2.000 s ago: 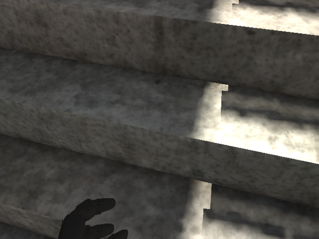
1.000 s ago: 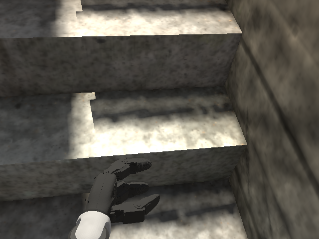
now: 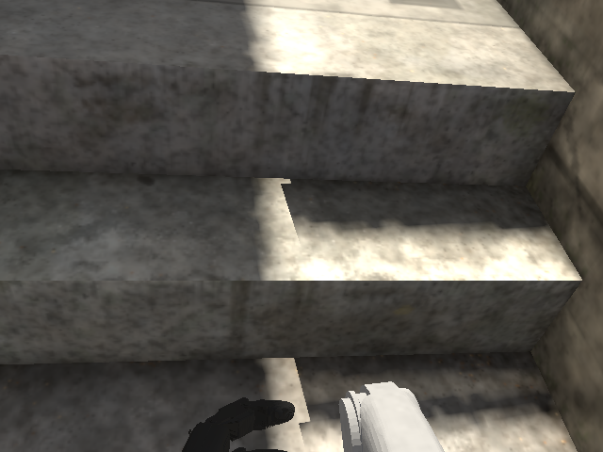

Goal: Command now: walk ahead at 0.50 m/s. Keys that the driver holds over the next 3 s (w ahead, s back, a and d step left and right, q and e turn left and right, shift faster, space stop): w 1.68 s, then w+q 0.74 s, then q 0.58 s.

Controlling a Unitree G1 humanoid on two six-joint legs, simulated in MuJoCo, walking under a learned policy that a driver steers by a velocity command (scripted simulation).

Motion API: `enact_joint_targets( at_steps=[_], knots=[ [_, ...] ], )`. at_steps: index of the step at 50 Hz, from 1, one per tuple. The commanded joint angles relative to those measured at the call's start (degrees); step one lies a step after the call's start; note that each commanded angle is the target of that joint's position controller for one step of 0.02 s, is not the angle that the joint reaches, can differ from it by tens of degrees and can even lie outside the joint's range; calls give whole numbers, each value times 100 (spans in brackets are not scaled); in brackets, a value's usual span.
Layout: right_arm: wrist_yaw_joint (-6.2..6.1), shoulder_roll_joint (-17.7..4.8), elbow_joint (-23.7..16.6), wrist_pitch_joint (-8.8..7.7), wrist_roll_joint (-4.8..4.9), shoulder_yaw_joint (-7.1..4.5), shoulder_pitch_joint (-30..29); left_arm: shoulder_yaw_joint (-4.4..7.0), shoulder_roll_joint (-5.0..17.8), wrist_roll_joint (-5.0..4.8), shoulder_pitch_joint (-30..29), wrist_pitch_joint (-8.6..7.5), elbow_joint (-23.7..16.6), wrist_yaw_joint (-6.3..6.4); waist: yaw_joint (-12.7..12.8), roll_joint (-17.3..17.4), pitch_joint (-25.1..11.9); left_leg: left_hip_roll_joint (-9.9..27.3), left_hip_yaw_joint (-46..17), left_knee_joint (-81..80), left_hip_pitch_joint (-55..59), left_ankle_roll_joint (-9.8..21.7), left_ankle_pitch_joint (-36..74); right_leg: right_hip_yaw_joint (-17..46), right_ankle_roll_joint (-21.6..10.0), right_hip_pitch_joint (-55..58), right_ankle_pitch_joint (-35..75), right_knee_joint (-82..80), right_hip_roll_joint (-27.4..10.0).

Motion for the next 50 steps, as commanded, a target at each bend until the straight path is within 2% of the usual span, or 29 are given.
enact_joint_targets(
  at_steps=[1, 2, 3, 4, 6, 7, 8, 9, 10, 11, 13, 14, 16, 17, 21, 24, 26, 27, 28, 29, 30, 31, 32, 33, 35, 37, 38, 43, 50],
  knots=[
    [-310, -1101, 492, 111, 81, -225, 1749, -172, -106, -9, -1956, -127, -859, -116, -332, 792, 580, 1072, -1084, -2033, 772, -415, 3160, -1189, -3, -153, -875, -941, -326],
    [-349, -1080, 445, 47, 136, -169, 885, -81, 138, -41, -1573, -157, -802, -224, 281, 880, 273, 884, -216, -1927, 371, -674, 6227, -1591, -289, 1595, -1109, -2347, -280],
    [-383, -1307, 497, -29, 225, -179, 1032, -50, 321, 75, -1821, -227, -1040, -260, 437, 1133, -549, 786, 31, -1638, 33, -588, 9583, -2180, -434, 3760, -1563, -3730, 31],
    [-401, -1489, 644, -160, 101, -187, 1258, 130, 605, 320, -1406, -189, -890, -242, 637, 1626, -1183, 1125, -261, -1110, 738, -219, 12680, -2171, -431, 4585, -2462, -3693, 342],
    [-464, -2158, 492, -241, 157, -390, 374, 457, 1273, 254, 336, 2, -345, -257, 1630, 2227, -1351, 1641, -714, 269, 1996, 277, 14359, -1058, -491, 5222, -4260, -5199, 224],
    [-431, -2450, 86, -325, 98, -509, -453, 609, 1598, 346, 1745, 16, 104, -319, 2219, 1934, -1829, 1588, -824, 1523, 1264, 501, 14076, 97, -680, 6782, -4101, -5816, -156],
    [-207, -1919, -248, -507, 53, -458, -600, 815, 2070, 555, 2701, 156, 601, -256, 2078, 93, -2297, 935, -1070, 3089, -690, 641, 10978, 2486, -1335, 8399, -4341, -7349, -1167],
    [146, -1068, -463, -542, 1, -343, -1453, 890, 2043, 636, 2956, 439, 1106, 10, 1928, -1439, -1703, -773, -1314, 6410, -2799, 375, 2641, 5322, -2052, 8515, -4900, -10275, -1984],
    [471, -634, -1067, -581, 42, -324, -2084, 585, 952, 740, 2664, 408, 1405, 134, 1448, -850, -792, -1030, -2634, 9644, -4255, 562, 1500, 6139, -1620, 7476, -5872, -10623, -2112],
    [604, -56, -1828, -555, 63, -153, -2703, 386, 332, 631, 1923, 294, 1509, 106, 789, -419, 433, -988, -2724, 11052, -5533, 735, 842, 5020, -1267, 6361, -5876, -10146, -2159],
    [568, 32, -2297, -543, -110, 23, -2564, 299, -138, 492, 1760, 9, 2154, -76, 35, 869, 1012, -843, -2742, 11398, -6375, 1092, 1318, 2526, -394, 6017, -3940, -9676, -1541],
    [529, 274, -2256, -546, -78, 194, -2099, 291, -150, 532, 1514, -37, 2235, -178, -336, 1076, 879, -706, -2726, 11002, -6344, 1103, 1748, 1490, -17, 5838, -2894, -9495, -1313],
    [411, -12, -2278, -450, 128, 300, -1831, 339, 147, 635, 894, 14, 2131, -232, -736, 685, 1057, -605, -2282, 10395, -6145, 792, 1847, 209, 167, 4958, -1873, -9933, -1187],
    [298, -59, -2201, -367, 179, 320, -1906, 324, 262, 704, 1230, -33, 2277, -261, -630, 398, 902, -681, -2003, 11357, -6341, 663, 1998, 187, -69, 4919, -1627, -10098, -1290],
    [60, -205, -2515, -307, 136, 450, -2923, 286, 589, 337, 2145, -134, 2485, -243, -97, 231, 852, -364, -1532, 10218, -6921, 370, 2793, 90, 3, 5352, -1730, -10285, -1182],
    [26, -162, -3214, -327, 209, 592, -4524, 433, 1007, 144, 3571, -68, 2673, 59, 673, -268, 439, 226, -650, 8695, -7553, -36, 1657, 851, -151, 7231, -2131, -11030, -1582],
    [119, 64, -3455, -300, 90, 766, -5361, 650, 1284, 46, 3813, 55, 2614, 369, 855, -239, 19, 422, -36, 6524, -5056, -86, 299, 561, -329, 6901, -873, -12045, -1920],
    [164, 20, -3410, -250, 101, 732, -5295, 700, 1356, 13, 3931, 88, 2651, 425, 735, -337, -183, 236, 87, 5660, -4151, -31, -583, 149, -317, 7159, 444, -11903, -1903],
    [253, -342, -3386, -304, 81, 459, -4977, 638, 1331, 158, 4251, -53, 2890, 269, 538, -995, -725, -482, 606, 5142, -2951, 250, -1140, -84, -511, 7807, 5220, -11232, -1721],
    [266, -921, -2965, -283, -32, 109, -3631, 697, 1599, 316, 3998, -160, 2809, 227, -28, -1661, -1225, -519, 15, 4854, -2476, 428, -1534, -90, -507, 8831, 7887, -10145, -1918],
    [320, -1618, -2541, -322, -217, -211, -1753, 814, 1992, 392, 3264, -340, 2525, 193, -904, -1505, -2097, 87, -1346, 4796, -940, 822, -502, -77, -494, 8357, 9181, -8693, -1994],
    [208, -2118, -2148, -152, -335, -426, -871, 854, 1787, 251, 2962, -470, 2313, 30, -933, -208, -2726, 796, -3711, 2924, 295, 1286, -1748, -184, -367, 6939, 7441, -7123, -1366],
    [44, -2644, -1680, 120, -281, -677, -193, 840, 1303, 212, 2431, -505, 2158, -160, -1082, 1597, -2536, 1489, -6304, -74, 1278, 1757, -2840, 276, -302, 5225, 1802, -5197, -502],
    [-34, -2371, -1467, 234, -220, -655, -527, 824, 870, 291, 1781, -472, 1945, -339, -872, 1610, -2263, 1880, -7645, -980, 567, 1617, -3809, 1193, -43, 4106, -670, -1450, 47],
    [78, -911, -997, 216, -94, -227, -1663, 544, 59, 271, 507, -430, 587, -475, 172, 895, 14, 1625, -5308, -202, -1601, 847, -3214, 1383, -289, 2516, -1079, 608, -90],
    [247, 26, -356, 40, -112, -60, -1703, 450, 72, 298, 1016, -353, 359, -350, 866, 135, 594, 988, -3279, 425, -2091, 173, -1578, 1497, -640, 2043, -691, 786, -87],
    [236, 138, -281, 12, -160, -72, -1713, 374, 34, 267, 1435, -317, 440, -335, 1038, 208, 682, 861, -2543, 289, -2001, 17, -760, 1527, -697, 1891, -526, 671, -101],
    [346, -495, -90, -59, -347, -117, -1506, 193, 57, 186, 1307, -63, 404, 64, 1120, 506, 798, 876, -1208, -491, -2292, 124, 757, 884, -167, 961, -1, 1559, -51],
    [48, -955, 172, -98, -21, -196, 408, -47, 28, 32, -824, -172, -428, 102, 16, 893, 865, 1207, -1696, -1410, -441, 266, 199, 100, 353, -832, -743, 459, -574]
  ],
)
